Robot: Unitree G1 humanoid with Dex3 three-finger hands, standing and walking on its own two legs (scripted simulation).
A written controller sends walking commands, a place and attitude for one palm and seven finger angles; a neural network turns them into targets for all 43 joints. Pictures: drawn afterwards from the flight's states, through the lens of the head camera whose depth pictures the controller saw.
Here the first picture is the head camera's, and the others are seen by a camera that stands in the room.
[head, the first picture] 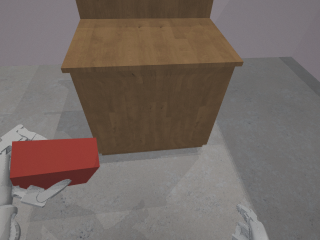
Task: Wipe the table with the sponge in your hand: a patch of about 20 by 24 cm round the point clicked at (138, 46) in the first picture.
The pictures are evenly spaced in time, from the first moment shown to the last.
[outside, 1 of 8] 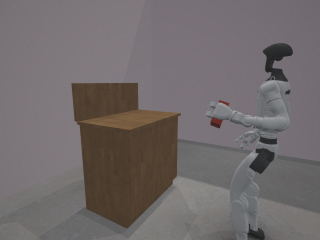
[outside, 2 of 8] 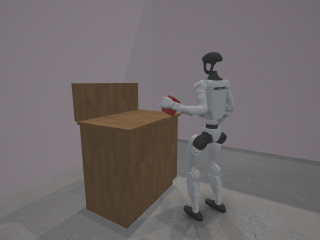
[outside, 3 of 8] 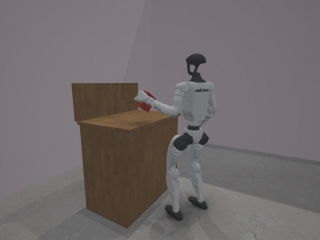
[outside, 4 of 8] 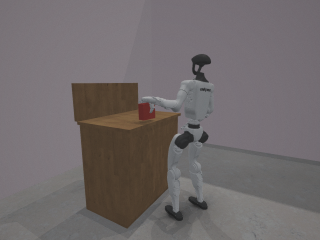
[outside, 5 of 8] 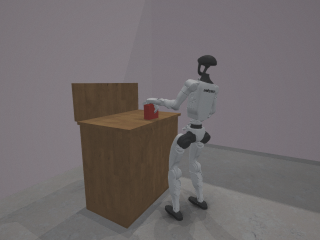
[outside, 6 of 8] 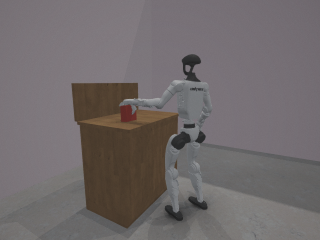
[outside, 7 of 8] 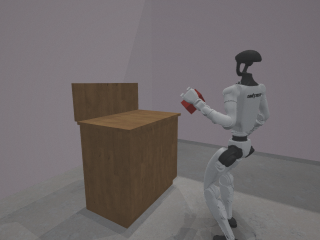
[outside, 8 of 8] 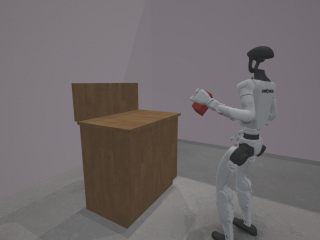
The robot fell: no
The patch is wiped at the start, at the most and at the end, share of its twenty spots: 0.00 1.00 1.00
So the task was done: yes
